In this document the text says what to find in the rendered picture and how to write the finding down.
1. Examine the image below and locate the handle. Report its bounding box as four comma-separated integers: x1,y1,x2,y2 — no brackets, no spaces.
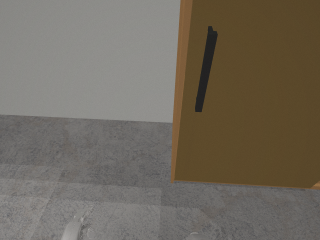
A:
195,26,218,112

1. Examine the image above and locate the robot left hand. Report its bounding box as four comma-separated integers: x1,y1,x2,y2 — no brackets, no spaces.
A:
61,205,97,240

